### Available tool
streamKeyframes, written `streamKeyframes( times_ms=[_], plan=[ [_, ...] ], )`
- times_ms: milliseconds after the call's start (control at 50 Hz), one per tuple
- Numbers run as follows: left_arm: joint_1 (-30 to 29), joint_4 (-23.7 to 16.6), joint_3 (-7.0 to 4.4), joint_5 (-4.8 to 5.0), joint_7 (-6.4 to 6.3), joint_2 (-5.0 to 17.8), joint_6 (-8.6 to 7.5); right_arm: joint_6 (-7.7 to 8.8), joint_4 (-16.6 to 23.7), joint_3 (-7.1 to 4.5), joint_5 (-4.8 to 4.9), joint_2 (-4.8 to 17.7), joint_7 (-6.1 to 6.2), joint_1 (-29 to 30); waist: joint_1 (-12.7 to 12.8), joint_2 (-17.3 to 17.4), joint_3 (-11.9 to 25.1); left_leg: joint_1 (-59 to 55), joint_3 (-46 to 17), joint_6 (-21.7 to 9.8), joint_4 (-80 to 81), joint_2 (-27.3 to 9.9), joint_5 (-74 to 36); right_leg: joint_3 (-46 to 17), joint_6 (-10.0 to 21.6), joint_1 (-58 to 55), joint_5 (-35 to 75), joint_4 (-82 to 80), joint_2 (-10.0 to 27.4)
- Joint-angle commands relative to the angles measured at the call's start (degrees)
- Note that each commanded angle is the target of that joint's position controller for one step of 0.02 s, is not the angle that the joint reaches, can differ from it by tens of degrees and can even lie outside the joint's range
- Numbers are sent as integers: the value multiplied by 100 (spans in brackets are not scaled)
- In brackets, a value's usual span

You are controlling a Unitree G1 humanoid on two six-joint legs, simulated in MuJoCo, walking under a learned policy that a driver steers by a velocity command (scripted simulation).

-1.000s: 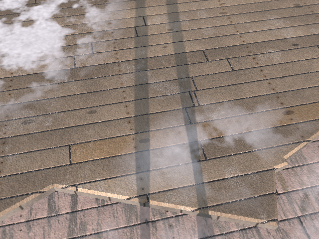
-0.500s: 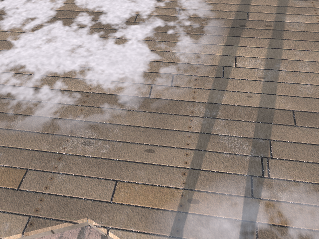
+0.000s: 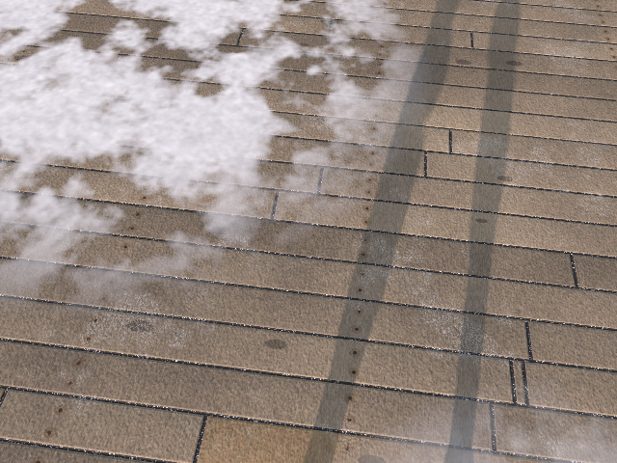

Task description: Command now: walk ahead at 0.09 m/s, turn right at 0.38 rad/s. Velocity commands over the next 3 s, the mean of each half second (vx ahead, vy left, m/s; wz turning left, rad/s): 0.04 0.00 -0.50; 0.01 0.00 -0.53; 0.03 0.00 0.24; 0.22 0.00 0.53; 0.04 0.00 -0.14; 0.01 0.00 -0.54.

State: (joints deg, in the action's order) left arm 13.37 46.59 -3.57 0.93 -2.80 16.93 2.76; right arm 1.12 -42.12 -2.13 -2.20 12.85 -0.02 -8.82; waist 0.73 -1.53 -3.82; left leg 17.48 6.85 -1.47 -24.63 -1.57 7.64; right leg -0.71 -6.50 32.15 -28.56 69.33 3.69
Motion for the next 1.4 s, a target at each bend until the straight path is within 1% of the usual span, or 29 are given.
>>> streamKeyframes(
  times_ms=[20, 140, 180, 220, 240, 260, 320, 520, 560, 600, 620, 640, 660, 680, 720, 840, 920, 940, 960, 980, 1000, 1040, 1080, 1200, 1280, 1340, 1360, 1380, 1400],
  plan=[
    [230, -485, -109, -62, -76, 313, 81, 12, 284, -253, 48, 885, 213, 213, 46, 810, 716, -461, -879, -1214, 996, -1757, -1064, -88, 25, -53, 267, -368, 250],
    [103, -797, -95, -66, 156, 329, 122, -246, 93, -355, 220, 1158, 257, 292, 116, 878, 730, -457, -425, -897, 742, -1728, -189, 704, 522, -1184, 867, -2610, -116],
    [243, -636, -267, -113, 106, 622, 104, -304, 43, -326, 193, 936, 244, 63, 130, -59, 593, -182, 92, -270, 274, -1061, 571, 542, 1008, -1503, 1698, -3162, -406],
    [335, -755, -384, -203, -9, 896, 94, -306, 181, -324, 170, 828, 201, 381, 280, -1179, 477, 598, 691, 418, -1487, -102, 1360, -1585, 1866, -1728, 2402, -4182, 593],
    [510, -905, -387, -331, -35, 952, -18, -279, 340, -281, 184, 688, 154, 789, 568, -1447, 740, 1241, -205, 539, -3230, 148, 2876, -3002, 2447, -2064, 2720, -4831, 1214],
    [258, -1054, -363, -385, -16, 1008, -217, -236, 334, -287, 270, 605, 81, 829, 449, -1007, 996, 1670, -1075, 472, -4426, 230, 3022, -3196, 2593, -2345, 3104, -4737, 1438],
    [-578, -1339, -257, -22, -11, 600, -374, -149, 173, -321, 189, 837, 179, 597, 48, -252, 994, 1748, -1246, 346, -4179, -6, 1869, -2236, 1852, -2212, 3046, -4337, 905],
    [-622, -1645, -368, 29, -81, 641, -9, -165, 163, -257, 381, 573, -74, 328, -33, -593, 930, -63, -1208, 556, -288, 356, 1117, -2514, 1679, -1481, 2489, -4053, 295],
    [-508, -1593, -373, 154, -59, 549, 36, -132, -2, -359, 303, 682, -73, 92, -48, -113, 932, -900, -994, 444, 787, 316, -403, -2021, 1260, -1189, 1865, -3464, -355],
    [21, -1313, -396, 106, -21, 363, 85, -168, -54, -472, 164, 952, -25, 83, 82, 1014, 1207, -2547, -1965, -228, 316, -893, -1870, -1171, 695, 434, -247, -1462, -1276],
    [242, -1220, -420, -23, 10, 404, 119, -208, 136, -415, 128, 890, 6, 331, 165, 682, 1210, -2450, -2051, -494, 20, -1404, -2952, -1267, 519, 857, -710, -205, -1448],
    [164, -1617, -459, 37, 40, 727, 140, -202, 231, -504, 97, 1408, 3, 781, 552, 1481, 1377, -1835, -2887, -1221, 417, -2367, -2274, -718, 273, 908, -626, 631, -948],
    [-1, -1391, -549, 8, -17, 984, 203, -203, 515, -355, 95, 824, 76, 1304, 422, 627, 1171, -1514, -2344, -1041, 657, -1782, -944, -743, 196, 904, -62, 1662, -686],
    [39, -1453, -515, 100, 4, 982, 252, -177, 572, -272, 81, 686, 161, 1328, 455, 1103, 911, -860, -2156, -1104, 593, -1663, -645, -729, 41, 702, 273, 1873, -655],
    [-33, -1484, -452, -31, 76, 897, 282, -180, 673, -139, 102, 494, 280, 1301, 328, 862, 631, -956, -1543, -1005, 296, -1221, -933, -655, -115, 747, 670, 1736, -634],
    [-272, -1728, -165, 2, 350, 298, 243, -312, 716, -393, 144, 1235, 300, 791, 112, 1330, 1154, -1474, -865, -858, -18, -1264, -1164, 288, 90, -887, 72, -2017, -117],
    [1200, -946, -284, 40, 302, 400, 280, -332, 603, -365, 287, 898, 282, 655, 466, 519, 874, -198, -372, -493, -1405, -876, -237, 807, 577, -2764, 1022, -4377, -466],
    [1457, -815, -252, -5, 265, 355, 233, -329, 555, -289, 172, 586, 202, 588, 484, -458, 613, 939, -1, -163, -2783, -508, 1507, 214, 791, -3284, 1537, -4285, -257],
    [1189, -1132, -170, -103, 207, 680, 108, -354, 691, -150, 80, 69, 123, 628, 104, -1673, 476, 2564, -141, 300, -4876, -84, 3623, -1861, 1400, -3205, 4438, -3864, 1048],
    [662, -1542, -226, -441, 272, 1083, -101, -315, 901, -224, 372, 475, 175, 680, 172, -1211, 1014, 2002, -976, 486, -5301, -5, 3280, -3232, 2764, -1868, 4199, -4992, 2195],
    [-57, -1570, -215, -438, 241, 1040, -201, -317, 891, -280, 558, 756, 232, 791, -63, -968, 361, 2029, -952, 549, -5638, -91, 2742, -2868, 2769, -1342, 3094, -5424, 2102],
    [-630, -1362, 63, -366, 161, 266, -283, -336, 425, -305, 349, 739, 279, 433, -289, -547, 31, 1596, -1068, 593, -5239, -266, 1795, -1633, 1909, -959, 1787, -5252, 1172],
    [-432, -1110, 180, -350, 88, -38, -357, -392, 142, -332, 299, 703, 264, 146, -271, -543, 181, 1180, -1068, 711, -4825, -202, 1128, -958, 1722, -1179, 2385, -5088, 930],
    [82, -906, -74, -241, -76, 520, -198, -360, 421, -147, 335, 541, 120, 715, 255, -601, 573, 735, -497, 846, -2176, -135, 2119, -616, 1885, -2647, 3839, -4518, 1121],
    [-115, -964, -187, -114, -125, 601, -31, -335, 379, -157, 365, 612, 99, 294, 167, -551, 531, 754, -314, 624, -1556, -79, 1803, -865, 2021, -2777, 4182, -4414, 1454],
    [-146, -896, -224, -59, -127, 496, -24, -313, 325, -238, 266, 826, 66, -102, -40, -200, 634, -177, -564, 114, -146, 3, -87, -191, 1345, -2383, 3200, -3780, 962],
    [-302, -1141, -152, -224, -111, 149, -90, -292, 292, -424, 220, 1420, 127, -336, 75, 1103, 859, -899, -1911, -449, -271, -815, -1872, 630, 761, -1433, 2243, -2663, 246],
    [-893, -1307, -84, -275, -133, 31, -127, -263, 322, -454, 166, 1445, 136, -763, -469, 1678, 941, -1375, -3385, -1570, 285, -1740, -2540, 657, 286, -353, -110, -1409, -604],
    [-1161, -1379, -105, -181, -80, 34, -162, -155, 262, -428, 92, 1374, 152, -1126, -681, 1320, 1118, -1771, -3824, -2088, 607, -2068, -1701, -50, 210, 366, -1340, 67, -656]
  ],
)
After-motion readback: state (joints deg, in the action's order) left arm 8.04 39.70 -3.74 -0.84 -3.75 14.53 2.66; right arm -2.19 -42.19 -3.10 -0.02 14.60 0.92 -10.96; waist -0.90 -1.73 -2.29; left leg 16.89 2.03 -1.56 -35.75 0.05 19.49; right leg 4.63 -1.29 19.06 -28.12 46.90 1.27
